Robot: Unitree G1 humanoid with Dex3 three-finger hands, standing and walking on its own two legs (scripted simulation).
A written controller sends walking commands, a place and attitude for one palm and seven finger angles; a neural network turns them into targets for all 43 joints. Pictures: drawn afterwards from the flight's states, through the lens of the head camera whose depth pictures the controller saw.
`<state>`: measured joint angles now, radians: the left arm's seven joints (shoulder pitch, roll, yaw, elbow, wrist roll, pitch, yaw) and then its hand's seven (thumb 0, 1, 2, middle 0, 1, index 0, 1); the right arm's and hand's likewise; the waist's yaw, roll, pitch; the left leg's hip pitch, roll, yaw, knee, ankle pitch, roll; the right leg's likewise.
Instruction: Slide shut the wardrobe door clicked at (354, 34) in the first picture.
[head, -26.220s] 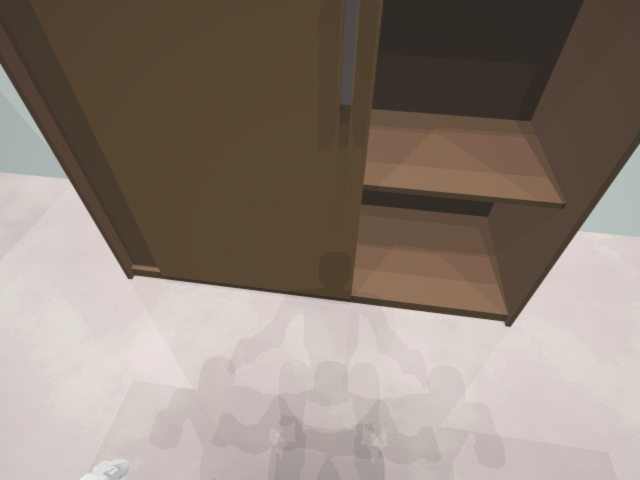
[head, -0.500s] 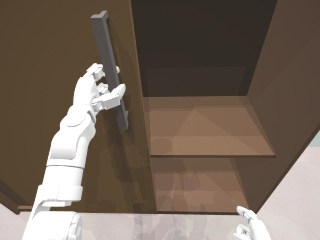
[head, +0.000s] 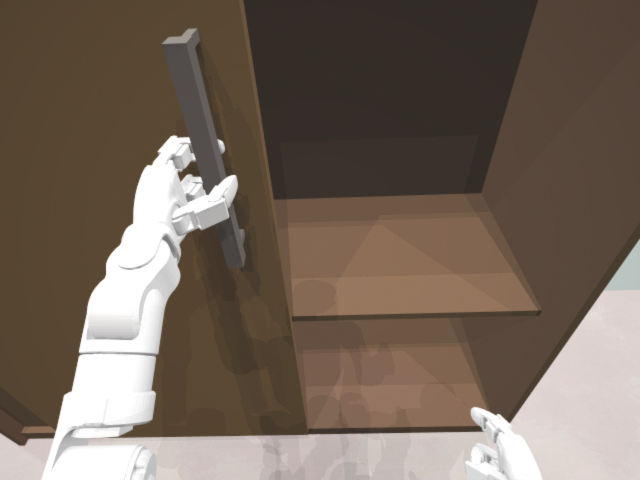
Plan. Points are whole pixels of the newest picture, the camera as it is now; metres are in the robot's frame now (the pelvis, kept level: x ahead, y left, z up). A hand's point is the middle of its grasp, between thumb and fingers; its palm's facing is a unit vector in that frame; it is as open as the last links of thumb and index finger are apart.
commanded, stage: grip the handle and tug to test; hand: left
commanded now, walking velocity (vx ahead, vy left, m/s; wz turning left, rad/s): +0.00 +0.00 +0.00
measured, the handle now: (217, 165) +0.43 +0.15 +0.23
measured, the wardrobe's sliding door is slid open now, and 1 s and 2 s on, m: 0.56 0.54 0.50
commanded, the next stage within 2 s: tug the door sideways, standing still in 0.22 s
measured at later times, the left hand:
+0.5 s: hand (227, 202) +0.37 +0.12 +0.21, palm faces +0.03 -1.00 -0.04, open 6.4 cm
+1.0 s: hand (244, 203) +0.37 +0.10 +0.21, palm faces +0.10 -0.99 -0.08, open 6.0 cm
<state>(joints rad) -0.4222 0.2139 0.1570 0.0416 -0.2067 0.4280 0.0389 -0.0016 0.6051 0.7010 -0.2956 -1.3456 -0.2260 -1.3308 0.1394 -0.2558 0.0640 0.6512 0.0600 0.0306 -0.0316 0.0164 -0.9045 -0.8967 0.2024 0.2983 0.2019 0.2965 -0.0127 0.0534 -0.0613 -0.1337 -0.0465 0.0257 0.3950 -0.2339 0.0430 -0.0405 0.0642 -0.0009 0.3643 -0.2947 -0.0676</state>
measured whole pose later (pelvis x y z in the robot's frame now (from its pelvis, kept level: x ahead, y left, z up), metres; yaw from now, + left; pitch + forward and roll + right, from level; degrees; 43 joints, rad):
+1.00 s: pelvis -0.03 +0.01 +0.00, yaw +5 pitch -1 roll +0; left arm -0.70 0.08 -0.06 0.33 -0.14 0.33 0.21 -0.02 0.74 0.81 -0.38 -1.39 -0.25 -1.40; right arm 0.17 -0.22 0.04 0.73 0.05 0.00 0.01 0.01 -0.91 -0.90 0.20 0.30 0.20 0.30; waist 0.03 0.05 -0.01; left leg -0.22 -0.09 -0.05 0.47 -0.21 0.06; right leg -0.11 0.03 -0.08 0.45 -0.31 -0.05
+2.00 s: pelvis +0.05 -0.17 -0.03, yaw +12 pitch -4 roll -1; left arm -0.57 0.21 0.02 0.10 -0.07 -0.01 0.13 -0.05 0.70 0.84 -0.46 -1.40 -0.22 -1.35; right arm 0.06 -0.17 -0.03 0.69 0.06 -0.01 0.00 0.02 -0.90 -0.90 0.20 0.30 0.20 0.30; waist 0.11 0.02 0.16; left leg -0.24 0.15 -0.14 0.71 -0.36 -0.02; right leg -0.34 -0.02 -0.06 0.66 -0.25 -0.01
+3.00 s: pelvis +0.09 -0.34 -0.02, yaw +4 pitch -2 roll +1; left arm -0.17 0.16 -0.02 -0.39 -0.05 -0.02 0.13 0.00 0.73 0.83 -0.43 -1.40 -0.20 -1.34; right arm 0.03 -0.16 -0.03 0.62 0.05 -0.02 0.02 0.02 -0.91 -0.90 0.20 0.30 0.20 0.30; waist 0.02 -0.01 0.13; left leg -0.38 0.07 0.02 1.01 -0.55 -0.01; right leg -0.41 0.02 -0.01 0.67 -0.23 -0.04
